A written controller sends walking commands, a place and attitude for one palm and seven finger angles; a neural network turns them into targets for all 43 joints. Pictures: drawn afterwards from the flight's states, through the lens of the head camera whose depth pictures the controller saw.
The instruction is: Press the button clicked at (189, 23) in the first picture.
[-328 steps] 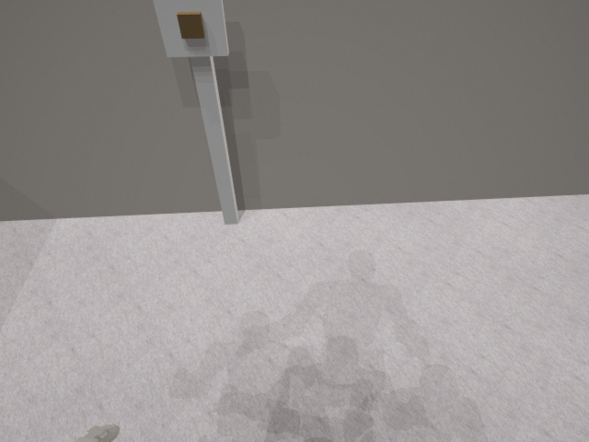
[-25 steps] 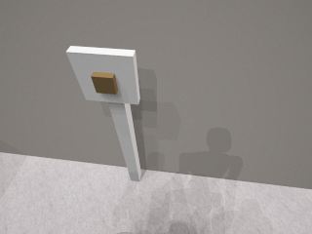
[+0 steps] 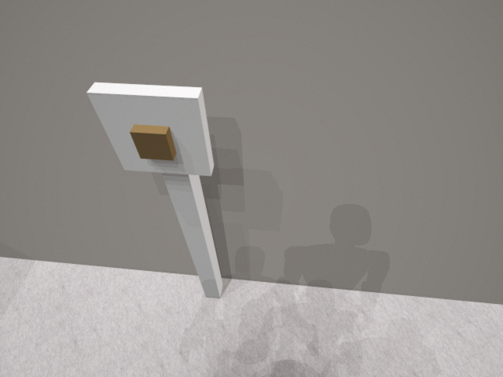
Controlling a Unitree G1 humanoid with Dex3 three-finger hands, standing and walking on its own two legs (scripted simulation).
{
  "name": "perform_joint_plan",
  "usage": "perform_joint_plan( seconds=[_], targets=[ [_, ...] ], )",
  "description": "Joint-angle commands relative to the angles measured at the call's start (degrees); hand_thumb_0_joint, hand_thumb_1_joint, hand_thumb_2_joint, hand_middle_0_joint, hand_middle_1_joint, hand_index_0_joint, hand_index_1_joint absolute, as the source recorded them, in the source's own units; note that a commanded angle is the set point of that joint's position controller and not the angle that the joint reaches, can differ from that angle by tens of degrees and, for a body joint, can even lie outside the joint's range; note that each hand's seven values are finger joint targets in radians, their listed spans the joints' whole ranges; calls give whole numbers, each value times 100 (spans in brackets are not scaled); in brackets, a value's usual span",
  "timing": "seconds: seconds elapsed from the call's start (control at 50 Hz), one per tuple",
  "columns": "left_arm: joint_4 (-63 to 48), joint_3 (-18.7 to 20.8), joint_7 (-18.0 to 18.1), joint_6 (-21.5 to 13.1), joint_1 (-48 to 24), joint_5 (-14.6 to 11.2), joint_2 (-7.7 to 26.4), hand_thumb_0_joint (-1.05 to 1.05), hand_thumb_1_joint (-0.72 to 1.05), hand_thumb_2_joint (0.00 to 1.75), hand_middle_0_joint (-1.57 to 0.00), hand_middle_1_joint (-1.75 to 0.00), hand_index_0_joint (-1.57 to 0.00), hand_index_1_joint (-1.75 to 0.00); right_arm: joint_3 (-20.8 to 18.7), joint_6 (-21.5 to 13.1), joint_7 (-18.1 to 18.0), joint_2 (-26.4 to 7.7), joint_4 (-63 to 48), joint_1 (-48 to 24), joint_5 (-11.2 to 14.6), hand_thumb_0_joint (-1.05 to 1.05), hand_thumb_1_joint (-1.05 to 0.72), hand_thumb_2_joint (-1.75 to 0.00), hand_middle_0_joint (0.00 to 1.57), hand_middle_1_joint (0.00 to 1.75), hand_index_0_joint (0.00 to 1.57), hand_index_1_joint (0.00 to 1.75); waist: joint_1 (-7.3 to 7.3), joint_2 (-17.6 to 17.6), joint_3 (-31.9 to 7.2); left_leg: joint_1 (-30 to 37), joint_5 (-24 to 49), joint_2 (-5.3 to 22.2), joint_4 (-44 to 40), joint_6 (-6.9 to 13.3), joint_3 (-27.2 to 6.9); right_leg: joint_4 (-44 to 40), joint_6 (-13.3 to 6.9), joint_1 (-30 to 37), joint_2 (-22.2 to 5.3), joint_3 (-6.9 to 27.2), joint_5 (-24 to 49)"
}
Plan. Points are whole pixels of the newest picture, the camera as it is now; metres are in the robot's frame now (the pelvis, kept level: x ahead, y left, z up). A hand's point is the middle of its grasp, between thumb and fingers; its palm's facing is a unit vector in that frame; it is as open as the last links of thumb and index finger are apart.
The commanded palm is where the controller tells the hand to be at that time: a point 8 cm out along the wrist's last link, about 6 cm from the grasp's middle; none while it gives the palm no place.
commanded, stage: come to a stop and stand still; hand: left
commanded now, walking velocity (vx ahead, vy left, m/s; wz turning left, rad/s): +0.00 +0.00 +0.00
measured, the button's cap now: (154, 141) +0.47 +0.21 +0.11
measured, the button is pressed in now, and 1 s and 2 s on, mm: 0 0 0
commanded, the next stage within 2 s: look again from close up in 0.38 s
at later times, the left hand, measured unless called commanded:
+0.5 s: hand out of the picture -0.03 +0.15 -0.16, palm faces +0.05 -0.99 -0.16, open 7.4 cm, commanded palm none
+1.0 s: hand out of the picture +0.01 +0.21 -0.16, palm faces +0.00 -0.98 -0.21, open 7.4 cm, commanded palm none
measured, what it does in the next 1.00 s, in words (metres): stands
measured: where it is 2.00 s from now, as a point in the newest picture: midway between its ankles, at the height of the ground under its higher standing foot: outside the picture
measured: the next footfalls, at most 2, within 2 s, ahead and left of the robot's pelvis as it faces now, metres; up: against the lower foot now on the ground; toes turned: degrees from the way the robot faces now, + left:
none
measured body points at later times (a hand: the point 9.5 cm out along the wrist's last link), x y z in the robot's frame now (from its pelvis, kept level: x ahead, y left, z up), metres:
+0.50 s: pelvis -0.01 -0.01 +0.01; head +0.00 -0.01 +0.46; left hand -0.03 +0.20 -0.15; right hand -0.04 -0.22 -0.15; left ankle +0.01 +0.14 -0.73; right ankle -0.04 -0.08 -0.73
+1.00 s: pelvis -0.01 +0.04 +0.01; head +0.00 +0.03 +0.46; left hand +0.01 +0.27 -0.15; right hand -0.01 -0.18 -0.15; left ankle -0.01 +0.13 -0.73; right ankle -0.04 -0.08 -0.73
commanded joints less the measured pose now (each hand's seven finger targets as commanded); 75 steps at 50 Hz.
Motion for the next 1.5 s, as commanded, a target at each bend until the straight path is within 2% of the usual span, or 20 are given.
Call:
perform_joint_plan(
  seconds=[0.0,0.44,0.46,0.48,0.5,0.54,0.64,0.7,1.04,1.06,1.08,1.1,1.12,1.14,1.18,1.2,1.24,1.32,1.36,1.48],
  targets=[
    [-147,88,37,-62,316,-73,586,0,90,90,-20,-30,-20,-30,7,-135,19,-463,-27,395,11,0,-90,-90,20,30,20,30,-24,86,-242,609,1736,461,-553,318,-417,-907,81,-63,-563,607,1941],
    [436,-26,12,-166,713,-116,424,0,90,90,-20,-30,-20,-30,195,-191,15,-264,560,1080,6,0,-90,-90,20,30,20,30,-22,-37,283,468,839,321,-932,167,-282,-1795,-32,28,-586,689,919],
    [603,-25,244,-301,1203,-32,497,0,90,90,-20,-30,-20,-30,134,-248,75,-431,147,282,57,0,-90,-90,20,30,20,30,246,-104,631,-218,79,189,510,13,-62,-1812,446,-141,-1083,1512,3969],
    [313,-12,212,-364,900,-21,786,0,90,90,-20,-30,-20,-30,141,-149,99,-92,-39,773,48,0,-90,-90,20,30,20,30,-201,-157,159,-355,-542,106,891,171,-323,-1651,233,210,-1423,1460,4094],
    [191,-17,176,-361,645,-21,708,0,90,90,-20,-30,-20,-30,120,-135,123,-93,-13,987,65,0,-90,-90,20,30,20,30,-294,-150,-152,-182,-625,181,973,208,-270,-1613,-252,90,-1297,1148,2992],
    [57,12,148,-361,407,-38,675,0,90,90,-20,-30,-20,-30,143,-192,141,-37,-26,1190,28,0,-90,-90,20,30,20,30,-331,-127,-376,239,-82,33,233,182,-98,-1347,-420,101,-1025,888,2335],
    [182,-60,114,-192,659,-85,324,0,90,90,-20,-30,-20,-30,167,-302,45,-371,44,1220,6,0,-90,-90,20,30,20,30,-81,598,47,136,1367,484,-601,483,-735,-799,-33,33,-329,523,1117],
    [203,-81,83,-145,609,-82,324,0,90,90,-20,-30,-20,-30,170,-268,39,-424,-13,1082,15,0,-90,-90,20,30,20,30,-68,-21,304,-35,569,383,-829,481,-721,-977,2,-24,-349,576,769],
    [272,-95,43,-117,490,-86,511,0,90,90,-20,-30,-20,-30,203,-303,43,-557,269,999,16,0,-90,-90,20,30,20,30,-43,38,50,427,1070,355,-1006,495,-630,-1049,82,180,-464,571,1217],
    [394,-110,257,-187,728,-29,616,0,90,90,-20,-30,-20,-30,161,-295,93,-812,-116,519,86,0,-90,-90,20,30,20,30,84,-356,434,1,1540,439,-54,328,-492,-1271,150,-100,-689,823,2359],
    [-8631,798,212,-1380,-3513,-1139,2040,0,90,90,-23,-33,-23,-33,-75,-1157,-115,-1704,-2127,594,351,0,-90,-90,20,30,20,30,-657,784,-2528,1732,2159,-178,-575,333,-486,-651,35,163,-115,255,2613],
    [-7268,648,405,-1121,-739,-720,1603,0,90,90,-25,-36,-25,-36,148,-1724,-311,-1158,-1804,207,288,0,-90,-90,20,30,20,30,18,1583,-2610,2258,2868,132,-635,248,-531,-149,-7,-79,-3,144,1497],
    [-6274,-130,571,-385,815,-908,239,0,90,90,-28,-39,-28,-39,63,-1886,-274,-879,-1719,183,344,0,-90,-90,20,30,20,30,-191,1324,-1611,1333,2471,145,-834,15,-635,40,114,-608,20,-90,601],
    [-6291,-458,469,-334,694,-1045,-267,0,90,90,-31,-42,-31,-42,64,-1944,-241,-963,-1651,412,403,0,-90,-90,20,30,20,30,-298,869,-915,924,1959,41,-716,111,-634,-69,149,-790,24,-74,656],
    [-6352,231,300,-863,349,-1024,454,0,90,90,-36,-48,-36,-48,-142,-2007,-190,-1306,-2070,304,246,0,-90,-90,20,30,20,30,-484,58,-500,106,742,-132,-150,209,-687,-300,160,-1273,65,-176,742],
    [-5788,254,87,-1172,946,-1065,181,0,90,90,-39,-51,-39,-51,-179,-1978,-165,-1268,-2225,259,174,0,-90,-90,20,30,20,30,-366,-772,-370,-393,535,-152,117,215,-684,-92,173,-1551,125,-300,587],
    [-5056,168,-552,-1917,1953,-1224,-255,0,90,90,-45,-57,-45,-57,-253,-1937,-2,-1210,-2596,18,147,0,-90,-90,20,30,20,30,-38,-1309,-524,-1070,365,-216,686,162,-525,465,142,-1990,179,-313,314],
    [-5087,980,-2013,-3448,2329,-1483,568,0,90,90,-56,-69,-56,-69,-452,-1805,341,-1250,-3204,-272,158,0,-90,-90,20,30,20,30,266,-514,-1163,-2040,394,-324,1785,97,-309,1526,12,-2263,59,93,778],
    [-5819,1309,-2227,-3374,2292,-1615,879,0,90,90,-61,-75,-61,-75,-451,-1700,311,-1236,-3717,-496,224,0,-90,-90,20,30,20,30,407,-16,-1763,-2133,370,-376,1953,195,-134,1705,27,-2097,27,264,838],
    [-8066,1142,-1650,-3032,852,-1788,897,0,90,90,-78,-93,-78,-93,-295,-1376,21,-1035,-4050,-39,247,0,-90,-90,20,30,20,30,-131,556,-1840,-1988,-24,-245,2251,354,-323,1425,150,-2495,111,551,316]
  ],
)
